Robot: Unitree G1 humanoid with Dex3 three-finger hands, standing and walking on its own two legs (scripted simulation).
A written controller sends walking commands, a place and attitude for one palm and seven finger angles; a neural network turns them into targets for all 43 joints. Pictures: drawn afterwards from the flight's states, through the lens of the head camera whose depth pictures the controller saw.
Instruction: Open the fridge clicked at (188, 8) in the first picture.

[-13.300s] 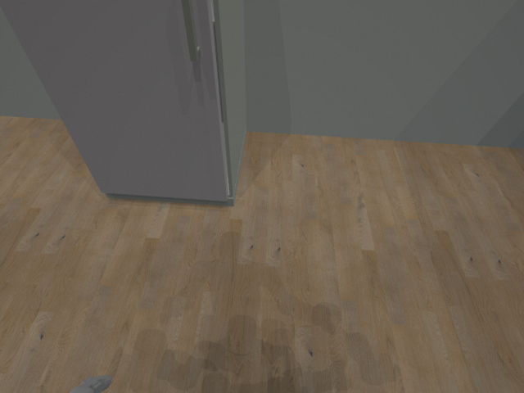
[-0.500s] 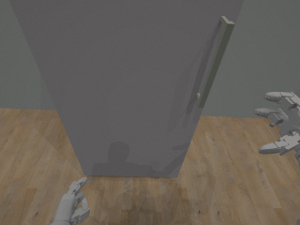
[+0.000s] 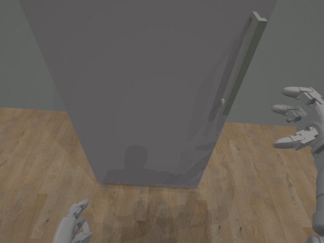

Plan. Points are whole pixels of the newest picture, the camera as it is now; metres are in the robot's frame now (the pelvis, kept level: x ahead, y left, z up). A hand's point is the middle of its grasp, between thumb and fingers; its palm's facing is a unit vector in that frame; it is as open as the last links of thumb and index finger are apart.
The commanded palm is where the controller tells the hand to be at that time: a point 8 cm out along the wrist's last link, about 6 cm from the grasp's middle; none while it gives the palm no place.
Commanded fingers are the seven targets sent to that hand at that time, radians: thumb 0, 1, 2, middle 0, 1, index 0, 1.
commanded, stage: move the hooked fingers beside the handle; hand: right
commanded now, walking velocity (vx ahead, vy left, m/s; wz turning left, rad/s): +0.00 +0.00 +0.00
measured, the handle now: (237, 71) +0.53 -0.18 +0.18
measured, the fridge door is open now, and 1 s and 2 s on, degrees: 0 0 0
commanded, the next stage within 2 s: feel for the door with the fingertips in 1.64 s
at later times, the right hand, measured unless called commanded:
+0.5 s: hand (271, 102) +0.42 -0.25 +0.17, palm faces +0.04 +1.00 -0.02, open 14.0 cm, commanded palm +0.40 -0.29 +0.17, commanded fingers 0.00 0.50 -0.30 0.30 1.20 0.30 1.20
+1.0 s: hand (260, 90) +0.47 -0.24 +0.16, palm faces +0.03 +1.00 -0.01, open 14.0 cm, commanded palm +0.44 -0.29 +0.16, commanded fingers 0.00 0.50 -0.30 0.30 1.20 0.30 1.20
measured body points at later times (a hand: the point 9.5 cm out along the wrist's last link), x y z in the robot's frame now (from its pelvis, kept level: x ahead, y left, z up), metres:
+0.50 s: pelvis +0.01 +0.00 +0.00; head +0.03 +0.00 +0.45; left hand +0.12 +0.25 -0.10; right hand +0.41 -0.30 +0.17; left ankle +0.03 +0.11 -0.74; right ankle -0.03 -0.11 -0.74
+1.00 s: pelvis +0.01 -0.01 +0.00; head +0.06 +0.00 +0.44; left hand +0.06 +0.26 -0.12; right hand +0.46 -0.29 +0.16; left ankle +0.03 +0.11 -0.74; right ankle -0.03 -0.11 -0.74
